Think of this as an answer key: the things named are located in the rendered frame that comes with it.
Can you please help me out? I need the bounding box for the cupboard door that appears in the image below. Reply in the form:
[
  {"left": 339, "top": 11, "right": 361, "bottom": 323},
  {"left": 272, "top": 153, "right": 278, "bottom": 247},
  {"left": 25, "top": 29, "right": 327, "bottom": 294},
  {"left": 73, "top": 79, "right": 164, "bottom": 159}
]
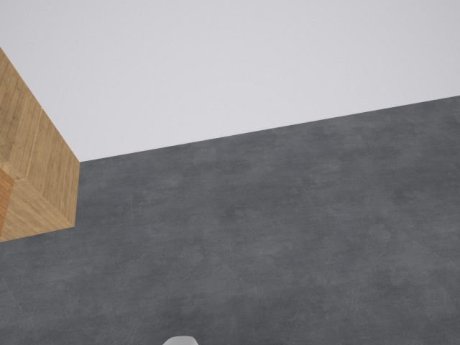
[{"left": 0, "top": 168, "right": 14, "bottom": 238}]

